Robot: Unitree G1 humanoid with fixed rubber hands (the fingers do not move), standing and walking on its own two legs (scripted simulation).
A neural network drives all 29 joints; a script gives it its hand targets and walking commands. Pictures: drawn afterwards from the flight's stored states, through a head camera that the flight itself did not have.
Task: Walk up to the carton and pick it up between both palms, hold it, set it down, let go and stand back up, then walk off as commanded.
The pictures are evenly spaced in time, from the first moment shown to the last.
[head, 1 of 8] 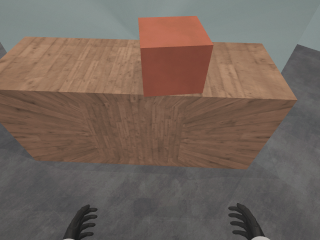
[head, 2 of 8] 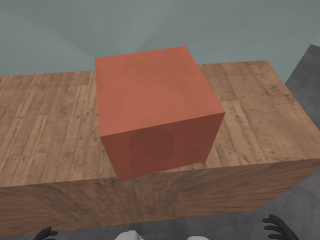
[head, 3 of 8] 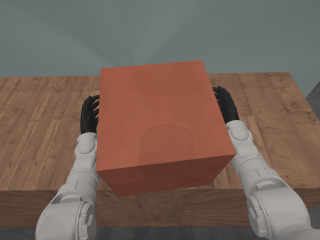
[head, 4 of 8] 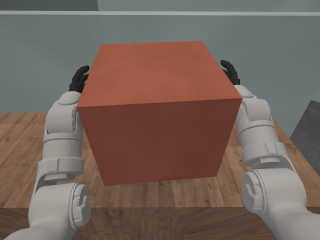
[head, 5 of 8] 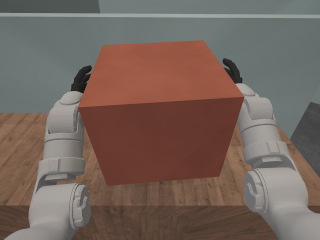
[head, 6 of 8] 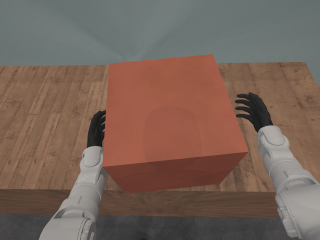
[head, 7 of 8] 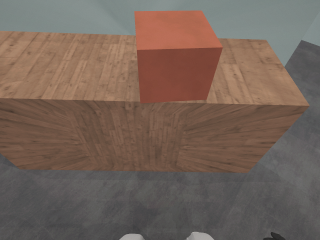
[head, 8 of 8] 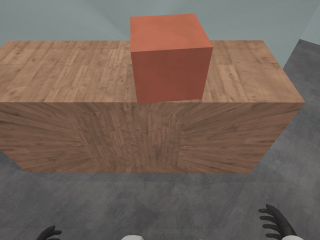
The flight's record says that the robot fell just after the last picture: no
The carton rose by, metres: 0.22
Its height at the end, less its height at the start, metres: +0.00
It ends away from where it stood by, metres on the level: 0.00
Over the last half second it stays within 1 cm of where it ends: yes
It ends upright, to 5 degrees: yes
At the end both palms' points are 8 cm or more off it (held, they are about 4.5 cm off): yes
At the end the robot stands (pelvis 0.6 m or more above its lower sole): yes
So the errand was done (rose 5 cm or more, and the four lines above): yes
